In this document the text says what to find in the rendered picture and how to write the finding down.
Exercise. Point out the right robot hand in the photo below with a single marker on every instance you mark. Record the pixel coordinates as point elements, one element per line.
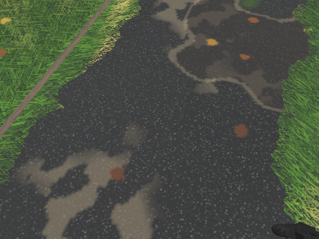
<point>298,230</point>

